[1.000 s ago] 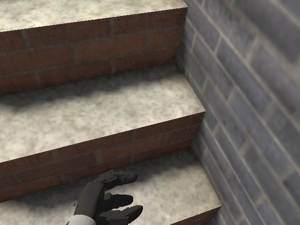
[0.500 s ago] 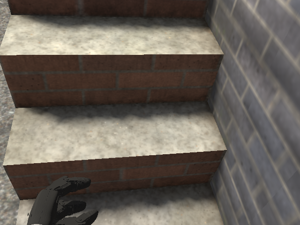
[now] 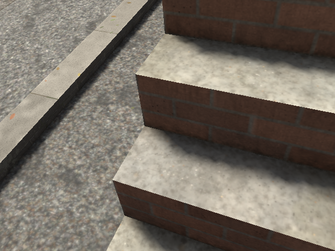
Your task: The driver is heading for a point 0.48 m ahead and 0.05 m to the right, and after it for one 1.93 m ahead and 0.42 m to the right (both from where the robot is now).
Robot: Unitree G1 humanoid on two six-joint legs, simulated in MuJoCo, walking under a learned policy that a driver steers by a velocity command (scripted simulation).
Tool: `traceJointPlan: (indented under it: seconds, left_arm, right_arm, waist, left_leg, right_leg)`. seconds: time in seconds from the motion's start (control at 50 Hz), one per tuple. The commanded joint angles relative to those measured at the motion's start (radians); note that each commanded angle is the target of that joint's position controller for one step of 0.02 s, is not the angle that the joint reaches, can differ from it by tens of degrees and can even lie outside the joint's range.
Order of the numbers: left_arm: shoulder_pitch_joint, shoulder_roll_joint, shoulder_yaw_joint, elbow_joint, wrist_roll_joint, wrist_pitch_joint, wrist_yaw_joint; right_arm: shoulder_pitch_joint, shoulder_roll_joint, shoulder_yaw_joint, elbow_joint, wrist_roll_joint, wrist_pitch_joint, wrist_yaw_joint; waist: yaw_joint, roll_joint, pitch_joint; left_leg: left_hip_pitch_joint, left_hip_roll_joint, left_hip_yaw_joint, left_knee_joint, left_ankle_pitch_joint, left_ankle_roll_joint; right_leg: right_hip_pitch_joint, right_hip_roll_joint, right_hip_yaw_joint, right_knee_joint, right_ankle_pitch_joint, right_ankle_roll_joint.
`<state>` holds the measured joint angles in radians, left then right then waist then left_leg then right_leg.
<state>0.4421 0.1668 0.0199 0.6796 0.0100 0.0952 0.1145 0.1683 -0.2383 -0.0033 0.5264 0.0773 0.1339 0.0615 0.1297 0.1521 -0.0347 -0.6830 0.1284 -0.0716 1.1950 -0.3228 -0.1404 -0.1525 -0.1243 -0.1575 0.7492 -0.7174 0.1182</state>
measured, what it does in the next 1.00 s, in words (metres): goes down, backwards: left foot, then right foot 0.22 m lower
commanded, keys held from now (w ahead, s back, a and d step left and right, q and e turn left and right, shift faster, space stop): q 0.12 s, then e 0.10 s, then w+e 0.78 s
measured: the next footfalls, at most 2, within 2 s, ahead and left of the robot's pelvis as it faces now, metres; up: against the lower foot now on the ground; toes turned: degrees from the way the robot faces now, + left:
left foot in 0.02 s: +0.06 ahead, +0.15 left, +0.00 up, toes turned +3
right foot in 0.38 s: -0.21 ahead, -0.14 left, -0.21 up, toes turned +11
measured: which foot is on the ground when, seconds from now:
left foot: up 0.00-0.00, down 0.02-0.22, up 0.24-0.42, down 0.44-0.70, up 0.72-1.00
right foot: down 0.00-0.04, up 0.06-0.36, down 0.38-0.56, up 0.58-0.78, down 0.80-0.96, up 0.98-1.00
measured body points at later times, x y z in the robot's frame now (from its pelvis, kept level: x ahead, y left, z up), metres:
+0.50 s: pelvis -0.11 +0.06 -0.18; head -0.08 +0.09 +0.27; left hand -0.21 +0.24 -0.34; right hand +0.24 +0.05 -0.12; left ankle -0.09 +0.17 -0.69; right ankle -0.25 -0.15 -0.89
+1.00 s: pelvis -0.32 +0.18 -0.27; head -0.37 +0.20 +0.17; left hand -0.18 +0.42 -0.37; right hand -0.08 -0.05 -0.26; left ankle -0.37 +0.35 -0.99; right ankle -0.30 -0.03 -0.88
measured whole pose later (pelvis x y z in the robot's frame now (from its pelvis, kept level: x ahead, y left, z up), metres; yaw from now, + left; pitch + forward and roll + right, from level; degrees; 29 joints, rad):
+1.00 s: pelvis -0.32 +0.18 -0.27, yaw -14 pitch -2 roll -5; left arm 0.36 0.18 0.05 0.55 -0.01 0.02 0.09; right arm -0.02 -0.19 0.00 0.47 0.00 0.05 0.00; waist 0.12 0.06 -0.10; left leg -0.19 0.17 -0.02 0.73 0.15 -0.02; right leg -0.69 0.02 0.10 1.29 -0.80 -0.02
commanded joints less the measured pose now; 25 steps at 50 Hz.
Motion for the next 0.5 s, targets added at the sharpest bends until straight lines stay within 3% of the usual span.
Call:
traceJointPlan:
  seconds: [0.02,0.04,0.06,0.08,0.1,0.12,0.14,0.16,0.18,0.2,0.22,0.24,0.26,0.28,0.3,0.32,0.34,0.36,0.38,0.4,0.42,0.44,0.46,0.48,0.5]
  left_arm:
    - [-0.021,0.342,0.089,-0.040,-0.012,-0.055,0.005]
    - [0.048,0.266,0.065,-0.043,0.006,-0.082,-0.019]
    - [-0.054,0.190,0.042,-0.102,-0.020,-0.100,-0.034]
    - [-0.196,0.197,0.057,-0.081,-0.069,-0.090,-0.025]
    - [-0.281,0.139,0.036,-0.120,-0.081,-0.072,-0.015]
    - [-0.219,0.063,0.010,-0.132,-0.070,-0.061,-0.021]
    - [-0.093,0.096,0.023,-0.150,-0.036,-0.039,-0.019]
    - [0.175,0.182,0.053,-0.076,-0.033,-0.020,-0.021]
    - [0.322,0.204,0.064,-0.019,-0.057,0.005,-0.016]
    - [0.442,0.212,0.058,0.027,-0.043,0.023,-0.019]
    - [0.446,0.171,0.035,0.028,-0.003,0.030,-0.020]
    - [0.340,0.098,0.000,0.008,0.020,0.015,-0.042]
    - [0.060,0.061,-0.025,-0.041,0.026,-0.023,-0.081]
    - [-0.160,-0.005,-0.059,-0.088,-0.005,-0.057,-0.104]
    - [-0.091,0.049,-0.054,-0.103,-0.049,-0.113,-0.098]
    - [0.027,0.123,-0.032,-0.029,-0.076,-0.119,-0.096]
    - [0.021,0.028,-0.038,0.054,-0.080,-0.127,-0.117]
    - [0.120,-0.036,-0.047,0.144,-0.066,-0.135,-0.134]
    - [0.156,-0.057,-0.067,0.226,-0.010,-0.131,-0.164]
    - [0.055,0.065,-0.046,0.219,-0.012,-0.129,-0.163]
    - [0.040,0.273,0.056,0.154,-0.101,-0.143,-0.119]
    - [0.046,0.261,0.075,0.135,-0.120,-0.095,-0.081]
    - [0.137,0.176,0.075,0.127,-0.122,-0.077,-0.059]
    - [0.117,0.140,0.047,0.144,-0.095,-0.093,-0.073]
    - [-0.007,0.193,0.032,0.122,-0.088,-0.115,-0.108]
  right_arm:
    - [-0.222,-0.113,-0.061,-0.198,0.016,-0.023,-0.015]
    - [-0.131,-0.239,-0.117,-0.138,-0.021,-0.041,-0.007]
    - [-0.031,-0.346,-0.146,-0.099,-0.066,-0.054,-0.033]
    - [0.096,-0.256,-0.123,-0.100,-0.107,-0.058,-0.046]
    - [0.160,-0.180,-0.082,-0.083,-0.137,-0.048,-0.061]
    - [0.009,-0.171,-0.054,-0.119,-0.142,-0.047,-0.077]
    - [-0.260,-0.178,-0.043,-0.214,-0.145,-0.064,-0.066]
    - [-0.423,-0.125,-0.030,-0.240,-0.128,-0.078,-0.063]
    - [-0.513,-0.094,-0.007,-0.271,-0.113,-0.076,-0.065]
    - [-0.605,-0.031,0.016,-0.290,-0.074,-0.063,-0.068]
    - [-0.602,0.001,0.017,-0.285,-0.030,-0.071,-0.055]
    - [-0.529,0.035,0.017,-0.241,-0.007,-0.081,-0.048]
    - [-0.352,0.075,0.019,-0.212,-0.002,-0.091,-0.062]
    - [-0.257,0.101,0.037,-0.224,-0.022,-0.104,-0.072]
    - [-0.326,0.100,0.062,-0.338,-0.062,-0.114,-0.063]
    - [-0.475,0.090,0.063,-0.377,-0.094,-0.136,-0.052]
    - [-0.425,0.098,0.050,-0.303,-0.074,-0.166,-0.022]
    - [-0.378,0.187,0.074,-0.277,-0.084,-0.172,-0.019]
    - [-0.348,0.206,0.051,-0.271,-0.069,-0.173,-0.032]
    - [-0.338,0.205,0.055,-0.324,-0.068,-0.189,-0.037]
    - [-0.299,0.136,0.089,-0.395,-0.077,-0.199,-0.045]
    - [-0.494,0.086,0.076,-0.429,-0.089,-0.211,-0.040]
    - [-0.775,0.136,0.095,-0.516,-0.108,-0.215,-0.039]
    - [-0.733,0.127,0.061,-0.522,-0.066,-0.184,-0.043]
    - [-0.577,0.077,0.011,-0.470,-0.031,-0.158,-0.061]
  waist:
    - [-0.030,-0.587,0.036]
    - [-0.026,-0.313,-0.084]
    - [-0.079,0.060,-0.080]
    - [-0.188,0.018,-0.090]
    - [-0.228,-0.038,-0.028]
    - [-0.125,-0.064,-0.055]
    - [0.023,0.035,-0.127]
    - [0.151,0.074,-0.154]
    - [0.216,0.037,-0.131]
    - [0.271,-0.011,-0.064]
    - [0.271,-0.065,0.003]
    - [0.231,-0.213,0.061]
    - [0.078,-0.398,0.074]
    - [-0.044,-0.434,0.095]
    - [-0.044,-0.393,0.138]
    - [0.041,-0.187,0.166]
    - [-0.022,0.012,0.241]
    - [-0.041,0.011,0.177]
    - [-0.085,-0.185,0.083]
    - [-0.147,-0.292,0.044]
    - [-0.147,-0.553,0.059]
    - [-0.027,-0.389,-0.070]
    - [0.146,-0.277,-0.142]
    - [0.083,-0.101,-0.275]
    - [-0.035,0.008,-0.348]
  left_leg:
    - [0.392,-0.062,0.072,-0.636,-0.165,0.099]
    - [0.690,-0.135,-0.026,-0.665,0.034,0.166]
    - [0.701,0.115,-0.492,-0.738,0.138,0.324]
    - [0.574,0.165,-0.644,-0.800,0.181,0.383]
    - [0.385,0.105,-0.552,-0.778,0.234,0.324]
    - [0.311,0.091,-0.470,-0.686,0.281,0.330]
    - [0.238,0.035,-0.268,-0.579,0.481,0.239]
    - [0.063,0.039,-0.229,-0.447,0.409,0.233]
    - [-0.200,0.048,-0.199,-0.457,0.264,0.186]
    - [-0.397,0.008,-0.110,-0.407,0.091,0.125]
    - [-0.346,-0.019,-0.030,-0.260,0.118,0.061]
    - [-0.255,-0.062,0.048,-0.080,-0.034,0.033]
    - [-0.146,-0.069,0.034,0.244,-0.304,0.061]
    - [-0.112,-0.073,-0.025,0.559,-0.464,0.070]
    - [-0.054,-0.048,-0.109,0.475,-0.494,0.010]
    - [-0.121,-0.072,-0.024,0.359,-0.465,0.014]
    - [-0.171,-0.179,0.125,0.334,-0.425,0.055]
    - [-0.077,-0.204,0.179,0.397,-0.422,0.073]
    - [-0.340,-0.231,0.207,0.922,-0.541,0.010]
    - [-0.623,-0.153,0.115,1.169,-0.662,-0.003]
    - [-0.707,0.049,-0.160,0.573,-0.700,0.039]
    - [-0.533,0.049,-0.056,0.184,-0.425,0.021]
    - [-0.141,0.062,-0.153,-0.030,-0.242,0.015]
    - [0.245,0.060,-0.212,-0.004,-0.138,0.033]
    - [0.483,0.052,-0.160,0.028,-0.011,0.059]
  right_leg:
    - [-0.105,-0.142,0.167,-0.233,0.789,-0.270]
    - [-0.288,-0.029,0.077,0.081,0.707,-0.205]
    - [-0.578,0.115,0.044,0.375,0.327,-0.102]
    - [-0.589,0.152,0.146,0.766,0.102,-0.069]
    - [-0.542,0.168,0.143,1.009,0.063,-0.073]
    - [-0.560,0.206,0.205,1.253,0.112,-0.061]
    - [-0.437,0.141,0.284,1.336,0.010,-0.044]
    - [-0.285,0.154,0.275,1.327,0.132,-0.023]
    - [-0.053,0.166,0.213,1.279,0.309,-0.038]
    - [0.076,0.148,0.217,1.067,0.416,-0.065]
    - [0.000,0.073,0.290,0.676,0.446,-0.124]
    - [-0.095,0.008,0.342,0.211,0.652,-0.196]
    - [-0.231,0.009,0.326,-0.021,0.807,-0.267]
    - [-0.339,0.012,0.281,-0.149,0.798,-0.311]
    - [-0.495,-0.025,0.500,-0.142,1.062,-0.228]
    - [-0.377,0.002,0.527,-0.341,0.937,-0.178]
    - [-0.223,0.048,0.350,-0.626,0.818,-0.213]
    - [-0.125,0.030,0.259,-0.763,0.925,-0.235]
    - [0.178,-0.065,0.243,-0.551,1.409,-0.256]
    - [0.300,-0.118,0.352,-0.289,1.899,-0.267]
    - [0.439,-0.177,0.524,-0.159,1.891,-0.316]
    - [0.527,-0.156,0.508,-0.199,1.892,-0.319]
    - [0.192,-0.160,0.634,-0.316,1.611,-0.305]
    - [-0.116,-0.186,0.717,-0.418,1.311,-0.312]
    - [-0.209,-0.196,0.629,-0.435,1.275,-0.296]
